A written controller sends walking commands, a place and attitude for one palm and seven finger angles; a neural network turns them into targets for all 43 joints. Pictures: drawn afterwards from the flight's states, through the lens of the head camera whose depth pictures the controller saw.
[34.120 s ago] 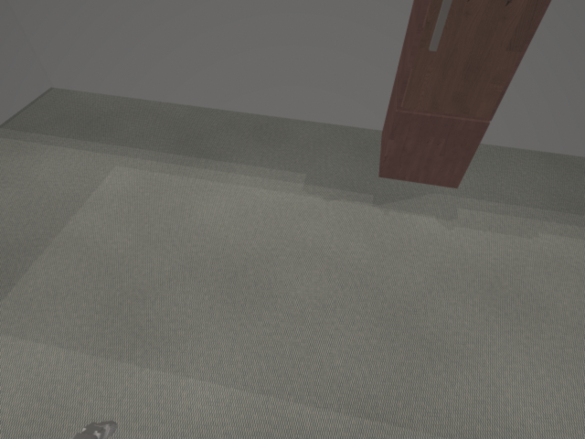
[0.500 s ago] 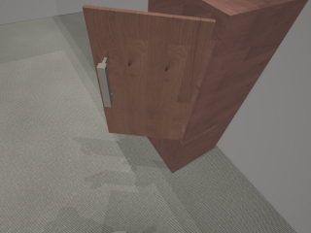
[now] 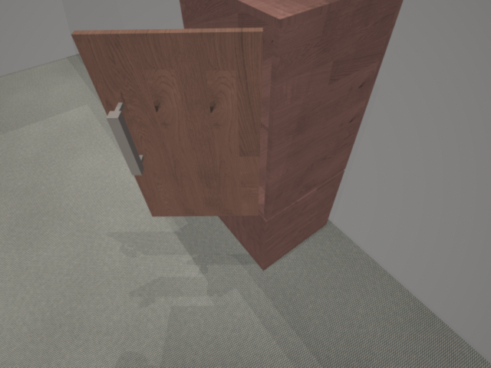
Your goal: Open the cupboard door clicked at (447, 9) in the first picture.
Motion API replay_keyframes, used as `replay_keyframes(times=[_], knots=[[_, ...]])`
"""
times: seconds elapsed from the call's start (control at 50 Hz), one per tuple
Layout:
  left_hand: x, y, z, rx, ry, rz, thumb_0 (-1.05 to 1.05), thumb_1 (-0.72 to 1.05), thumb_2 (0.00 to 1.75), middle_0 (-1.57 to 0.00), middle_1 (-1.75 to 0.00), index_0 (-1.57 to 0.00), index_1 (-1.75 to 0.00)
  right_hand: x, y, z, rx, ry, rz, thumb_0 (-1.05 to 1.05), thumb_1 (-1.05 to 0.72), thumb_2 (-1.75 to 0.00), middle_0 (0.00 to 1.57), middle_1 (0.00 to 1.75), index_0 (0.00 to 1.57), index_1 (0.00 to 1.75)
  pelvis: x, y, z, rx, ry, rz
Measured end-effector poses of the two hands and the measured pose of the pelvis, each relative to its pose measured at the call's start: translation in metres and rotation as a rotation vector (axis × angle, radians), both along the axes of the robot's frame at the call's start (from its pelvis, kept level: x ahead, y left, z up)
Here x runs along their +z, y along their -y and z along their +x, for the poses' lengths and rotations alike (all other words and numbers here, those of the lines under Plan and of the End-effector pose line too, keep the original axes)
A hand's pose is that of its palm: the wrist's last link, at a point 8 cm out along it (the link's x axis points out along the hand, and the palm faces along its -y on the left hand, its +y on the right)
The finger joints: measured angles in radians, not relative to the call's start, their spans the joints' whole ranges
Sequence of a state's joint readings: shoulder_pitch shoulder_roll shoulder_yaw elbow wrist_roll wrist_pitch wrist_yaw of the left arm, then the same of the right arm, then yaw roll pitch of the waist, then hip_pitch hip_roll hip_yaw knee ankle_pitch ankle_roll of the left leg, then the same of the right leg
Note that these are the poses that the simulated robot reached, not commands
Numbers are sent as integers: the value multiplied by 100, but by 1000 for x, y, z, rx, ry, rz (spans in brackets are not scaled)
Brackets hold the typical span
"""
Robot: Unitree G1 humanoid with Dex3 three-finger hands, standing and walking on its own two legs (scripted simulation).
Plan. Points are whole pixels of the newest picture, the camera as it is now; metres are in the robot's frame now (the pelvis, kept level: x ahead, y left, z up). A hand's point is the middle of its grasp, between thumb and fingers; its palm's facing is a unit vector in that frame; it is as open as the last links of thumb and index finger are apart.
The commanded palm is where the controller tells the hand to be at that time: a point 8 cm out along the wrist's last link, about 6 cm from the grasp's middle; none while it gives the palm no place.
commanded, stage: come to a stop and stand still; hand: left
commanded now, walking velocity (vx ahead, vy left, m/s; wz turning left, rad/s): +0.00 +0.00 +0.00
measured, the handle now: (129, 140) +0.60 +0.30 +0.01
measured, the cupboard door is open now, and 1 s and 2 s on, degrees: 53 53 53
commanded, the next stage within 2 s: look again from close up in 0.32 s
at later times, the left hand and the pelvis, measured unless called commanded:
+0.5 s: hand out of the picture -0.02 +0.15 -0.17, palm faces +0.03 -0.98 -0.17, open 7.3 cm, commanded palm none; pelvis +0.00 -0.01 +0.00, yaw +0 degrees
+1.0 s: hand out of the picture +0.03 +0.19 -0.17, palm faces +0.01 -0.97 -0.23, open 7.3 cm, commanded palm none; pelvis +0.00 +0.01 +0.00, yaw -1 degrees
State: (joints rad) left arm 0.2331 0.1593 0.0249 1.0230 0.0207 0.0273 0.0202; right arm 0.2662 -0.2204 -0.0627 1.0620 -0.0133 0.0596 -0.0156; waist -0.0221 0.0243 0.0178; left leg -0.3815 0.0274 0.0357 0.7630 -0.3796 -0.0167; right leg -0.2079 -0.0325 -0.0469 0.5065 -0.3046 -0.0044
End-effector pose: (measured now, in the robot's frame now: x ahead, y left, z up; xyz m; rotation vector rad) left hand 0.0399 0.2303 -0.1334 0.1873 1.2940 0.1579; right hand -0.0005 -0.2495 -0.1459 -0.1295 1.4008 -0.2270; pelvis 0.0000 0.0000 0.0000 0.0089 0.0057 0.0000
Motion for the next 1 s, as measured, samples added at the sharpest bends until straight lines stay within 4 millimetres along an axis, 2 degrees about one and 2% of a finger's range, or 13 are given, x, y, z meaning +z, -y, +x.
replay_keyframes(times=[0.08,0.16,0.3,0.44,0.52,0.62,0.8,1.0], knots=[[-12,7,-8,21,-27,-26,0,94,90,-20,-30,-20,-30,-1,-4,-16,7,-40,-11,1,-91,-90,20,30,20,30,-4,3,1,10,-7,-26],[-13,12,-18,47,-54,-42,0,95,90,-20,-30,-20,-30,5,-15,-23,31,-73,9,1,-91,-90,20,30,20,30,1,9,0,9,2,-13],[-10,21,-41,62,-104,-53,0,93,90,-20,-30,-20,-30,2,-29,-14,43,-50,50,1,-91,-90,20,30,20,30,5,12,-2,6,16,-9],[-10,32,-58,70,-138,-65,0,92,90,-20,-30,-20,-30,2,-24,-9,51,-36,45,2,-92,-90,20,30,20,30,5,12,-1,3,16,-12],[-12,31,-64,44,-135,-59,0,91,90,-20,-30,-20,-30,-1,-21,0,52,22,36,2,-92,-90,20,30,20,30,0,5,-3,1,6,-26],[-11,18,-57,38,-114,-39,0,91,90,-20,-30,-20,-30,-5,-27,8,67,67,39,2,-92,-90,20,30,20,30,-3,-1,-1,0,11,-15],[-5,-5,-31,19,-49,4,0,91,90,-20,-30,-20,-30,-5,-32,11,75,74,44,2,-93,-90,20,30,20,30,-2,-6,2,-10,17,-1],[-4,-10,-14,-1,-24,9,0,91,90,-20,-30,-20,-30,-2,-31,12,74,65,38,1,-91,-90,20,30,20,30,0,-6,4,-16,15,1]])
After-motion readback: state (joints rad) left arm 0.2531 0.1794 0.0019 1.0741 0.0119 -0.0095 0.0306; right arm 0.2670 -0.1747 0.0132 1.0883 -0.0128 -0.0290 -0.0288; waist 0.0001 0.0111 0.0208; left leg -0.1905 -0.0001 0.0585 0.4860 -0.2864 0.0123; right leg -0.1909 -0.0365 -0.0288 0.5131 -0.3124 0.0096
